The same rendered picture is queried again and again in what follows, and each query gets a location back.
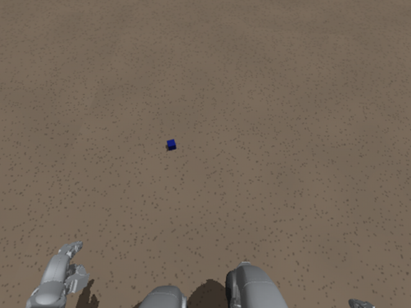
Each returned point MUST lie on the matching left robot hand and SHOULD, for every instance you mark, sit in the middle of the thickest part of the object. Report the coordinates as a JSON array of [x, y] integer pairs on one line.
[[58, 269]]

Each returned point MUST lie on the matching left robot arm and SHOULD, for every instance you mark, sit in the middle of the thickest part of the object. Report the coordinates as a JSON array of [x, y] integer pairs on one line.
[[51, 294]]

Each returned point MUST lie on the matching cube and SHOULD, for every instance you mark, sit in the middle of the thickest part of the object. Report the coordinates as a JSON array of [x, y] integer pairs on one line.
[[171, 144]]

